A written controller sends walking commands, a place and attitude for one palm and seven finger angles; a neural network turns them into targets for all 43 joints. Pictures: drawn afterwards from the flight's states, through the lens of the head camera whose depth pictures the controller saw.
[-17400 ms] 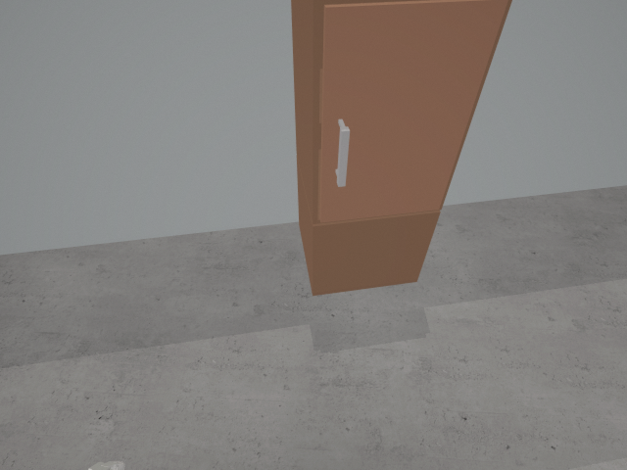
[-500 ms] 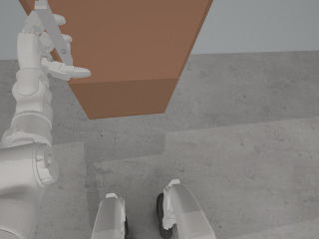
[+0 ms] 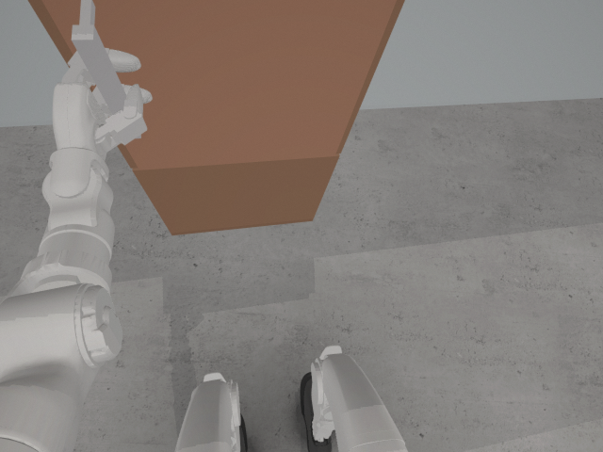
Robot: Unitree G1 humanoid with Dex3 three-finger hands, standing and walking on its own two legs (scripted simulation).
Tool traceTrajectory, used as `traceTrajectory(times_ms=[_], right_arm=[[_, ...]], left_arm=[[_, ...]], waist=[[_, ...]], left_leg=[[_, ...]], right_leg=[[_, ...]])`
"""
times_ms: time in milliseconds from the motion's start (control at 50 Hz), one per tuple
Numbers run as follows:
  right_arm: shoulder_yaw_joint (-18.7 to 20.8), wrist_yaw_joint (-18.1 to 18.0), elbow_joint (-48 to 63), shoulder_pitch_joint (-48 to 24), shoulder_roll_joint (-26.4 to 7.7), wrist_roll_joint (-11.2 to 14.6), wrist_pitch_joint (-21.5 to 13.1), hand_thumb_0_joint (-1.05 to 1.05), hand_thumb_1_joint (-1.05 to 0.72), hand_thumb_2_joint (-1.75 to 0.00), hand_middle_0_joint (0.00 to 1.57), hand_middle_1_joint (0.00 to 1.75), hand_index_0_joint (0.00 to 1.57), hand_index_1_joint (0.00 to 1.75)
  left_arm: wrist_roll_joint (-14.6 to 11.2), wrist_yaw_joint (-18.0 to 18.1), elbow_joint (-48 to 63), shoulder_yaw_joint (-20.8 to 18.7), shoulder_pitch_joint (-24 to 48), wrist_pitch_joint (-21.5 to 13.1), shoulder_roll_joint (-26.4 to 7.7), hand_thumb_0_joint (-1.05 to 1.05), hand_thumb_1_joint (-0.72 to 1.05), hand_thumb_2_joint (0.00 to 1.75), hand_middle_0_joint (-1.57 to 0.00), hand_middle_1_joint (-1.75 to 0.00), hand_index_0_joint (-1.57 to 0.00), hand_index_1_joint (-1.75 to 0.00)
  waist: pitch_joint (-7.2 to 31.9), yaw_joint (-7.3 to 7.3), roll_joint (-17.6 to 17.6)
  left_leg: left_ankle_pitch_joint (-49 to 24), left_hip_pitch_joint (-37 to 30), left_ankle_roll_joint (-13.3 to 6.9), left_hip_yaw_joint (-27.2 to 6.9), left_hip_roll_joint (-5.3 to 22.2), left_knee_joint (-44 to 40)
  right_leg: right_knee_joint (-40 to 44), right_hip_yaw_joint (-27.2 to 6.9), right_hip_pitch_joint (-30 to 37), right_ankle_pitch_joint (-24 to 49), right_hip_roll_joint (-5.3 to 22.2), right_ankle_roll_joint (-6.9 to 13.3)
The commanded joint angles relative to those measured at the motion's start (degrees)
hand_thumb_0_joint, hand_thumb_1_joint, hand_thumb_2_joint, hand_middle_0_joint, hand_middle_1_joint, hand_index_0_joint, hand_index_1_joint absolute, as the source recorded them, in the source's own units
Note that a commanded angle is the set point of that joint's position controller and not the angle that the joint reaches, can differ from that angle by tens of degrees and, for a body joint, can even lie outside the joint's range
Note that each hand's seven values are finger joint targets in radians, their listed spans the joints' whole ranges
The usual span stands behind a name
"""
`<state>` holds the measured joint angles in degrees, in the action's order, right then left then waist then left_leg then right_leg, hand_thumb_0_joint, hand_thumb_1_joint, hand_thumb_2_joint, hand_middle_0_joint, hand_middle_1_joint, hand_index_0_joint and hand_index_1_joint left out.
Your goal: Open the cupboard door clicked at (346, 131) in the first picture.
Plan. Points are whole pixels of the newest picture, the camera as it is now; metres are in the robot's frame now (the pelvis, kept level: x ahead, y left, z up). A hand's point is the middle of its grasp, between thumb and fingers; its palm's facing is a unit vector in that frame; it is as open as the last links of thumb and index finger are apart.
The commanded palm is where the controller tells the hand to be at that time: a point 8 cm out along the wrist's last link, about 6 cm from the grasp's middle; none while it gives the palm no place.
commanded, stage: close the thumb around the handle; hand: left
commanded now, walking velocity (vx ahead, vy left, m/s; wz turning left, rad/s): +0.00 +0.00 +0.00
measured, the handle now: (113, 78) +0.57 +0.18 +0.05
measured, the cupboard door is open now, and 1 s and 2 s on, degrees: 0 41 41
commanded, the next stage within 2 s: pull the door open along its arc in 0.04 s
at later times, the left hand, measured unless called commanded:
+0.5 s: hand (152, 153) +0.48 +0.14 +0.03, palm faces +0.05 -1.00 +0.01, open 5.4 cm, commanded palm +0.42 +0.17 +0.04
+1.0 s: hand (260, 270) +0.32 +0.02 +0.04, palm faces +0.28 -0.96 -0.04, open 5.6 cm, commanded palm +0.25 +0.05 +0.04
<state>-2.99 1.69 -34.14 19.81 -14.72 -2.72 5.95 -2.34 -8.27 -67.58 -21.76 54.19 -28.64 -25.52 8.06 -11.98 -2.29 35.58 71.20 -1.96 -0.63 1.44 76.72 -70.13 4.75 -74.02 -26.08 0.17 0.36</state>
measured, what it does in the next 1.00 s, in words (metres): stands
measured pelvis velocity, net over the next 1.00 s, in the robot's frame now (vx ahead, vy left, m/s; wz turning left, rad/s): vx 0.02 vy -0.03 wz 0.05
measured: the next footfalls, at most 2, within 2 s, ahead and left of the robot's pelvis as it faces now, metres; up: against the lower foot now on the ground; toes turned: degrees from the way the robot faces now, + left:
none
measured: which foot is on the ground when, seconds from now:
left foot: down 0.00-1.00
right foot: down 0.00-1.00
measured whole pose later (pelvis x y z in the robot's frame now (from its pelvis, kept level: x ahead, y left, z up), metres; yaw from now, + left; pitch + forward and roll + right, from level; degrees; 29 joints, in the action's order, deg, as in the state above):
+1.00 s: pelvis +0.02 -0.03 +0.03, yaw +3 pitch +22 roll +0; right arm -0.5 3.5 -32.3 7.1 -7.8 -5.3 -2.1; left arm 7.9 33.4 -21.2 15.4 -0.1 -23.9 6.0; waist 11.7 -1.1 -0.9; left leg 34.7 55.3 1.0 -0.6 0.7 68.4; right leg -67.0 4.6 -60.3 -28.4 0.6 3.0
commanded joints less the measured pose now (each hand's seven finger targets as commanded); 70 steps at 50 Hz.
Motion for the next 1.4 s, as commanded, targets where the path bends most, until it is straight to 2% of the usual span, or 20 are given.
traceTrajectory(times_ms=[0, 40, 100, 120, 140, 160, 320, 440, 480, 500, 520, 540, 640, 680, 780, 980, 1000, 1120, 1200, 1380], right_arm=[[4.08, -0.49, 1.73, 10.90, -10.68, -0.29, -0.41, 0.00, -0.90, -0.90, 0.20, 0.30, 0.20, 0.30], [4.05, -0.43, 1.84, 10.99, -10.70, -0.34, -0.42, 0.00, -0.90, -0.90, 0.20, 0.30, 0.20, 0.30], [4.23, -0.42, 2.17, 10.77, -10.53, -0.33, -0.27, 0.00, -0.90, -0.90, 0.20, 0.30, 0.20, 0.30], [4.22, -0.30, 2.33, 10.68, -10.39, -0.35, -0.27, 0.00, -0.90, -0.90, 0.20, 0.30, 0.20, 0.30], [4.18, -0.19, 2.00, 10.38, -10.10, -0.23, -0.40, 0.00, -0.90, -0.90, 0.20, 0.30, 0.20, 0.30], [4.38, -0.02, 2.04, 10.48, -9.92, -0.22, -0.52, 0.00, -0.90, -0.90, 0.20, 0.30, 0.20, 0.30], [5.22, 0.61, 3.63, 9.09, -9.35, 0.64, -0.60, 0.00, -0.90, -0.90, 0.20, 0.30, 0.20, 0.30], [6.09, 1.11, 5.54, 6.12, -8.12, 1.80, -1.65, 0.00, -0.90, -0.90, 0.20, 0.30, 0.20, 0.30], [6.43, 1.39, 6.37, 5.17, -7.71, 1.91, -2.38, 0.00, -0.90, -0.90, 0.20, 0.30, 0.20, 0.30], [6.52, 1.26, 7.19, 3.36, -6.53, 1.35, -2.75, 0.00, -0.90, -0.90, 0.20, 0.30, 0.20, 0.30], [6.20, 1.91, 7.09, 2.54, -6.10, 0.71, -3.27, 0.00, -0.90, -0.90, 0.20, 0.30, 0.20, 0.30], [6.35, 2.35, 6.75, 2.46, -5.79, 0.30, -3.56, 0.00, -0.90, -0.90, 0.20, 0.30, 0.20, 0.30], [7.14, 3.79, 6.52, 0.05, -4.49, -2.54, -4.72, 0.00, -0.90, -0.90, 0.20, 0.30, 0.20, 0.30], [7.36, 3.66, 6.55, -1.18, -3.94, -3.34, -5.46, 0.00, -0.90, -0.90, 0.20, 0.30, 0.20, 0.30], [6.81, 1.87, 7.41, -6.01, -1.67, -3.44, -7.43, 0.00, -0.90, -0.90, 0.20, 0.30, 0.20, 0.30], [4.43, 1.80, 9.61, -14.89, 1.24, -1.53, -11.76, 0.00, -0.90, -0.90, 0.20, 0.30, 0.20, 0.30], [4.12, 1.87, 9.49, -15.12, 1.47, -1.43, -12.11, 0.00, -0.90, -0.90, 0.20, 0.30, 0.20, 0.30], [4.07, 0.32, 7.27, -14.57, 0.90, -1.68, -12.95, 0.00, -0.90, -0.90, 0.20, 0.30, 0.20, 0.30], [4.45, -0.08, 7.17, -15.14, 1.32, -2.01, -13.88, 0.00, -0.90, -0.90, 0.20, 0.30, 0.20, 0.30], [5.61, -0.95, 7.22, -12.80, -0.02, -1.92, -14.66, 0.00, -0.90, -0.90, 0.20, 0.30, 0.20, 0.30]], left_arm=[[0.12, 2.61, 11.76, -2.11, 25.74, -3.93, -14.06, 0.00, 0.90, 0.90, -0.40, -1.35, -0.40, -1.35], [0.53, 3.12, 11.49, -2.74, 25.66, -4.04, -14.85, 0.00, 0.90, 0.90, -0.40, -1.35, -0.40, -1.35], [1.03, 2.93, 14.51, -2.72, 25.72, -5.01, -15.54, 0.00, 0.90, 0.90, -0.40, -1.35, -0.40, -1.35], [0.78, 2.84, 13.78, -2.76, 24.51, -4.80, -14.96, 0.00, 0.90, 0.90, -0.40, -1.35, -0.40, -1.35], [0.21, 2.75, 13.36, 0.61, 26.27, -4.37, -10.71, 0.00, 0.90, 0.90, -0.40, -1.35, -0.40, -1.35], [-0.29, 2.59, 12.97, 1.63, 24.36, -4.11, -8.28, 0.00, 0.90, 0.90, -0.40, -1.35, -0.40, -1.35], [-2.31, 2.40, 20.86, 1.92, 10.17, -4.66, -5.60, 0.00, 0.90, 0.90, -0.40, -1.35, -0.40, -1.35], [-4.56, 3.45, 29.98, 7.67, -6.31, -4.38, 4.04, 0.00, 0.90, 0.90, -0.40, -1.35, -0.40, -1.35], [-4.55, 4.27, 35.59, 10.79, -12.13, -5.03, 7.37, 0.00, 0.90, 0.90, -0.40, -1.35, -0.40, -1.35], [-8.70, 13.51, 37.91, 3.37, -14.32, -4.60, 10.44, 0.00, 0.90, 0.90, -0.40, -1.35, -0.40, -1.35], [-6.88, 18.40, 38.82, 9.24, -16.77, -4.21, 15.84, 0.00, 0.90, 0.90, -0.40, -1.35, -0.40, -1.35], [-5.64, 22.59, 39.51, 11.05, -18.54, -4.09, 18.84, 0.00, 0.90, 0.90, -0.40, -1.35, -0.40, -1.35], [6.30, 41.12, 45.41, 18.38, -26.30, -4.76, 26.78, 0.00, 0.90, 0.90, -0.40, -1.35, -0.40, -1.35], [10.12, 44.81, 46.81, 20.74, -28.39, -4.40, 29.07, 0.00, 0.90, 0.90, -0.40, -1.35, -0.40, -1.35], [13.56, 45.00, 51.29, 27.92, -36.19, -3.55, 33.76, 0.00, 0.90, 0.90, -0.40, -1.35, -0.40, -1.35], [10.16, 43.35, 62.81, 38.45, -61.25, 2.93, 43.34, 0.00, 0.90, 0.90, -0.40, -1.35, -0.40, -1.35], [10.09, 43.06, 63.02, 40.65, -59.53, 3.85, 44.87, 0.00, 0.90, 0.90, -0.40, -1.35, -0.40, -1.35], [11.11, 44.96, 59.24, 35.05, -43.36, 4.19, 38.12, 0.00, 0.90, 0.90, -0.40, -1.35, -0.40, -1.35], [10.08, 45.81, 57.66, 33.26, -44.17, 3.36, 39.25, 0.00, 0.62, 0.78, -0.38, -1.32, -0.38, -1.32], [11.00, 43.83, 59.01, 34.56, -42.42, 1.63, 37.10, 0.00, -0.01, 0.51, -0.33, -1.25, -0.33, -1.25]], waist=[[31.48, -0.87, -8.67], [31.14, -1.07, -6.98], [35.61, -0.35, -9.51], [35.08, -0.12, -9.25], [33.44, -1.92, -7.61], [32.69, -1.33, -7.06], [35.74, 2.69, -6.01], [31.41, 4.75, -0.52], [31.92, 5.87, -1.61], [29.75, 9.30, -3.05], [27.86, 8.07, -3.46], [26.13, 7.49, 0.31], [27.11, 8.98, -0.57], [27.04, 8.69, 2.69], [26.00, 9.74, 4.90], [23.00, 12.87, 5.24], [21.12, 11.45, 5.33], [17.86, 9.00, 7.56], [21.30, 10.55, 7.40], [22.54, 8.78, 10.13]], left_leg=[[-28.84, -19.78, 1.42, -4.22, -0.60, -8.79], [-28.28, -18.38, 1.22, -3.98, -0.64, -8.70], [-30.86, -20.94, 1.48, -3.88, -0.64, -8.31], [-30.35, -20.20, 1.43, -3.53, -0.78, -8.32], [-29.04, -19.53, 1.19, -3.65, -0.72, -8.43], [-27.92, -19.15, 1.20, -3.44, -0.81, -8.82], [-31.36, -21.82, 1.43, -2.14, -1.01, -10.96], [-28.00, -19.59, 1.20, -0.32, -1.50, -13.76], [-29.72, -21.14, 1.41, 0.03, -1.48, -14.26], [-30.58, -20.88, 2.38, 0.53, -1.26, -15.60], [-29.78, -21.38, 2.93, 0.46, -1.15, -15.75], [-29.73, -21.14, 2.94, 0.18, -0.90, -15.77], [-32.72, -22.24, 3.50, 0.31, -1.04, -14.90], [-32.41, -22.15, 3.20, -0.01, -1.13, -14.43], [-26.36, -21.31, 2.55, 0.89, -2.21, -15.23], [-22.29, -21.07, 2.94, 0.54, -3.58, -15.88], [-21.46, -20.82, 2.84, 0.56, -3.57, -15.41], [-14.68, -16.24, 2.70, -0.10, -4.14, -12.37], [-12.83, -13.18, 3.00, 0.18, -4.58, -11.25], [-10.70, -9.32, 2.69, -0.28, -4.21, -10.01]], right_leg=[[4.85, -2.40, 18.38, 16.61, -1.79, 0.97], [4.93, -2.62, 19.79, 17.21, -1.83, 0.88], [4.30, -2.95, 20.95, 19.40, -1.71, 0.97], [4.64, -3.07, 21.70, 19.57, -1.73, 0.91], [5.21, -2.94, 21.06, 19.07, -1.87, 0.69], [5.59, -2.79, 21.40, 18.29, -1.90, 0.76], [6.55, -3.02, 27.68, 22.97, -1.88, 1.06], [8.51, -3.08, 32.72, 23.55, -1.72, 0.89], [8.24, -3.04, 33.65, 25.10, -1.51, 1.12], [8.32, -1.85, 32.31, 23.97, -1.54, 1.15], [8.46, -1.49, 30.75, 22.35, -1.55, 0.99], [8.61, -0.88, 30.15, 21.76, -1.55, 1.00], [7.23, -0.80, 30.19, 24.20, -1.09, 1.74], [7.69, -0.49, 30.79, 24.63, -1.23, 1.93], [9.33, -1.55, 34.62, 23.52, -0.53, 2.07], [11.25, -1.51, 37.24, 21.56, -0.04, 2.39], [11.63, -1.67, 36.00, 21.63, 0.25, 2.05], [13.50, -6.11, 33.11, 14.36, 2.00, 0.65], [14.75, -9.36, 36.37, 12.94, 3.41, 0.08], [16.05, -12.85, 39.22, 11.55, 5.02, -0.54]])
